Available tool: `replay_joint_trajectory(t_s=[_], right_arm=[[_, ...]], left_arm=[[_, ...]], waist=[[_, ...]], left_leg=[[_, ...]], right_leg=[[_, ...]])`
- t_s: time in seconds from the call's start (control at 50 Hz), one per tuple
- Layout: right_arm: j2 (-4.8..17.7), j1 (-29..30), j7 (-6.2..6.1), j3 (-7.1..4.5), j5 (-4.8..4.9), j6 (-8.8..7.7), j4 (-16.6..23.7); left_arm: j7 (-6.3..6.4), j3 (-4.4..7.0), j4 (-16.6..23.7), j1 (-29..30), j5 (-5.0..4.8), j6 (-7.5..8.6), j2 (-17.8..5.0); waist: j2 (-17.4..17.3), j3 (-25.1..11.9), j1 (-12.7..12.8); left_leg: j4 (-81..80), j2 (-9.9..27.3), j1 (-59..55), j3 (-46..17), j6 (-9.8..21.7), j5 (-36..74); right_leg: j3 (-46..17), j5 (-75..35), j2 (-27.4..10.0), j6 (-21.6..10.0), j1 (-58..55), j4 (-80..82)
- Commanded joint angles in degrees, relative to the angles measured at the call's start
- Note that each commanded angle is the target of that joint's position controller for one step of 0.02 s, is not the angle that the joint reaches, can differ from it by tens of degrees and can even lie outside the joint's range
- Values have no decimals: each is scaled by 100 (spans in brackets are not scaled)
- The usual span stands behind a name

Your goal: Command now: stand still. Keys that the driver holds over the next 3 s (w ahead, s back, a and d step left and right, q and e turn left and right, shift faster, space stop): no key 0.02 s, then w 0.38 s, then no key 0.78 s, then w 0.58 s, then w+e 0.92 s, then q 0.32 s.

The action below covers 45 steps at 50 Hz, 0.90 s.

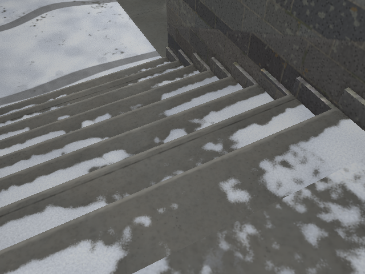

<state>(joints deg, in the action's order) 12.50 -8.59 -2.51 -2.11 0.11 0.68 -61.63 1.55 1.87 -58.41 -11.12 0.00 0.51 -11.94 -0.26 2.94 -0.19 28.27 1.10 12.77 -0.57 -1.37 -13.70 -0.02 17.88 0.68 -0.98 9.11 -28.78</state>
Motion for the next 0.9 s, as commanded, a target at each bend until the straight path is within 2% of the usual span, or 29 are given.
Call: replay_joint_trajectory(t_s=[0.02,0.04,0.08,0.12,0.14,0.18,0.22,0.26,0.28,0.3,0.32,0.34,0.36,0.38,0.44,0.5,0.54,0.6,0.62,0.66,0.72,0.74,0.76,0.78,0.8,0.82,0.84,0.88,0.9], right_arm=[[571,-146,-18,-89,-7,-37,65],[463,-281,-11,-61,-15,-33,-34],[499,-261,-6,-87,46,-45,-72],[395,55,28,-65,78,-188,106],[295,177,71,-37,109,-289,190],[322,161,158,-55,173,-458,222],[325,-55,228,-73,200,-561,159],[311,-980,250,-155,135,-582,-287],[377,-1643,248,-216,111,-546,-510],[883,-2360,222,-334,112,-540,-600],[1315,-2651,308,-366,62,-620,-602],[997,-2064,313,-238,10,-718,-465],[677,-1625,322,-146,33,-774,-290],[593,-1338,356,-90,32,-790,-173],[336,-1367,348,43,-43,-711,-114],[552,-1530,196,66,-110,-600,-118],[628,-1514,123,79,-118,-535,-84],[743,-1710,91,55,-59,-486,-155],[464,-2174,455,140,-623,-710,-334],[749,-1334,627,-52,-434,-810,13],[719,-1669,603,-111,-281,-687,10],[626,-2097,628,-130,-256,-641,98],[194,-2865,624,28,-243,-630,102],[376,-2352,678,-52,-175,-545,251],[381,-1454,677,-126,-181,-454,627],[403,-1084,616,-132,-235,-428,785],[316,-1226,540,-100,-284,-437,750],[-56,-1461,442,8,-238,-452,631],[-49,-1710,465,2,-188,-431,515]], left_arm=[[25,96,128,-203,2,26,-590],[26,78,41,-327,6,19,-521],[43,169,22,-389,-70,-14,-787],[45,256,38,-669,-136,54,-1086],[42,307,26,-738,-164,125,-1211],[17,295,117,-584,-133,274,-1081],[-28,302,238,-341,-201,329,-1042],[-70,302,342,-64,-254,293,-1036],[-92,252,411,66,-217,305,-881],[-136,134,562,199,-97,339,-470],[-105,134,772,184,-181,416,-362],[-102,176,751,180,-319,477,-579],[-142,189,731,182,-352,523,-665],[-146,222,657,111,-302,548,-699],[-151,319,594,134,-159,517,-721],[-148,225,790,582,-132,387,-363],[-149,135,959,1048,-139,338,-210],[-193,107,1046,1326,-157,277,-307],[-456,52,938,852,520,279,-209],[-480,202,869,835,443,292,-690],[-400,244,883,1243,132,368,-791],[-378,282,850,1073,71,409,-1056],[-445,175,766,464,-11,378,-986],[-474,80,494,-419,-8,301,-636],[-437,189,283,-688,61,393,-910],[-314,370,389,-361,35,533,-1292],[-251,349,538,186,-7,589,-1110],[-295,183,773,1072,-89,676,-527],[-364,209,820,1325,-118,683,-622]], waist=[[88,-181,-7],[133,-308,-15],[417,19,48],[923,474,212],[1096,707,245],[1012,865,134],[807,700,-65],[583,305,-476],[303,90,-711],[-1084,-266,-888],[-1885,-433,-810],[-1030,6,-496],[-639,298,-339],[-428,375,-206],[-512,271,-116],[-446,179,-119],[-460,168,-199],[-620,62,-267],[-614,26,88],[-308,-28,194],[-102,-503,96],[216,-1171,-107],[817,-2405,-151],[799,-2660,186],[1008,-1908,358],[716,-1299,261],[460,-979,-10],[189,-610,-443],[122,-587,-670]], left_leg=[[-249,100,-418,-75,160,1204],[-265,25,-486,16,153,654],[195,-308,13,372,207,-1111],[1056,-354,950,536,269,-1412],[1502,-159,1196,358,355,-1189],[1874,163,1713,82,543,-1386],[993,217,1262,179,681,-1317],[-24,-255,-735,670,571,-68],[-122,-157,-1541,382,584,-45],[-1001,1065,-2234,-1493,976,-426],[-1949,2085,-2479,-3886,1803,-1316],[-1983,2273,-2057,-3906,1896,-1909],[-2003,2020,-1828,-3231,1673,-1980],[-2059,1750,-1632,-2584,1427,-1517],[-1904,1115,-1311,-1035,987,1672],[-1683,901,-1073,-288,961,3879],[-1613,730,-765,26,841,4176],[-1391,825,-812,57,845,4300],[-1623,1369,-909,-372,1423,4277],[-1332,1397,-1539,-162,1422,4212],[-544,795,-1385,57,970,5118],[10,300,-928,264,599,4487],[899,-132,319,279,83,2262],[2010,-362,531,138,-186,-695],[3330,-283,1101,-89,-278,-2826],[3841,131,1351,-367,-232,-3097],[3607,398,1193,-431,-231,-3014],[2548,644,342,-258,-459,-2742],[1826,602,-165,-3,-597,-2341]], right_leg=[[-238,-1306,-293,-150,398,576],[-219,-635,-263,-163,356,685],[-517,1598,-366,-413,543,966],[-1774,3122,-1239,-927,500,1737],[-2450,3211,-1715,-1213,584,2022],[-2678,2415,-1999,-1355,310,2023],[-2048,1653,-1738,-1104,226,1769],[-1113,885,-1081,-811,1127,1159],[-660,150,-780,-645,1594,400],[177,206,-135,-192,2288,-1806],[-68,1479,369,-118,3334,-3203],[-543,1269,-101,-246,3795,-4082],[-585,585,-380,-384,4019,-4243],[-455,33,-586,-427,3948,-4082],[-118,-693,-709,-242,3240,-3289],[177,-1042,-536,45,2906,-2418],[318,-1467,-376,82,2401,-1430],[347,-1788,-215,17,1929,-814],[-198,-2124,-532,-10,2044,-904],[-244,-1565,-551,-168,2297,-570],[387,-2705,-76,-625,817,247],[161,-4697,-334,-1099,-516,-165],[-1239,-5220,-1482,-2024,-2602,-167],[-2275,-5086,-2093,-2117,-2715,346],[-2398,-4618,-2131,-1913,-1997,696],[-1933,-4173,-1932,-1566,-1183,829],[-1509,-3905,-1779,-1391,-465,1006],[-934,-3231,-1409,-1151,713,1262],[-600,-2766,-1072,-930,1102,1244]])
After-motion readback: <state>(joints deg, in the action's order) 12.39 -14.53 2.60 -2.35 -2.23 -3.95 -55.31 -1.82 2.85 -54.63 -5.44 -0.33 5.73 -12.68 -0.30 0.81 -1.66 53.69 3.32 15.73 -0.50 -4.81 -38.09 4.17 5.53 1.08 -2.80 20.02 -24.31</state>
